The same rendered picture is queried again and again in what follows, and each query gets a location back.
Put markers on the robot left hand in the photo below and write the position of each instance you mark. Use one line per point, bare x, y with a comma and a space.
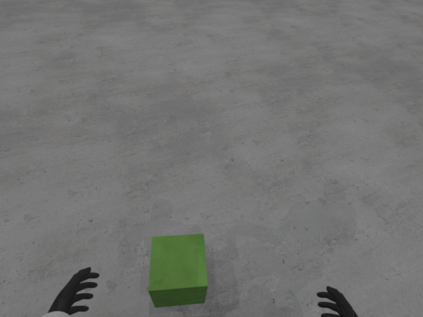
68, 296

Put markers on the carton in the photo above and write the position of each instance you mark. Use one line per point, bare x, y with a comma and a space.
178, 274

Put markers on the robot right hand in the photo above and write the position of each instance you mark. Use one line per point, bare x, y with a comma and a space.
342, 306

